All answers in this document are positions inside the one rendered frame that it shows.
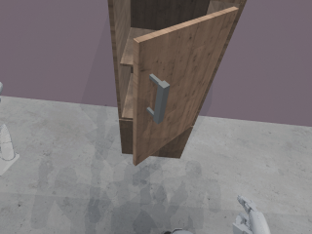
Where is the robot left hand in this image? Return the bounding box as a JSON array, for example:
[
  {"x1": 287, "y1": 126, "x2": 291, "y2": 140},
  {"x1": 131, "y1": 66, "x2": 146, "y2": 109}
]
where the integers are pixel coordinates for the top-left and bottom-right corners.
[{"x1": 0, "y1": 82, "x2": 20, "y2": 176}]

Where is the cupboard door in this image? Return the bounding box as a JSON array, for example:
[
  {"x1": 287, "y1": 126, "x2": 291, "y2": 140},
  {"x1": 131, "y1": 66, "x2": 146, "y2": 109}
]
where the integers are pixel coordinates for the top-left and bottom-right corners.
[{"x1": 133, "y1": 7, "x2": 239, "y2": 166}]

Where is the handle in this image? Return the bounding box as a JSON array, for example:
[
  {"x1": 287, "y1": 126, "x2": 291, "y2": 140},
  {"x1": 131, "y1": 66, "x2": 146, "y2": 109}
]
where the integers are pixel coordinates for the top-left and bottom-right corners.
[{"x1": 146, "y1": 74, "x2": 171, "y2": 124}]

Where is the robot right hand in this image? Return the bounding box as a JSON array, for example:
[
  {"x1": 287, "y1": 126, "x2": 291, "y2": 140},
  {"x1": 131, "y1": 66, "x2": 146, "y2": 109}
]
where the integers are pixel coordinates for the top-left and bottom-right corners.
[{"x1": 232, "y1": 195, "x2": 271, "y2": 234}]

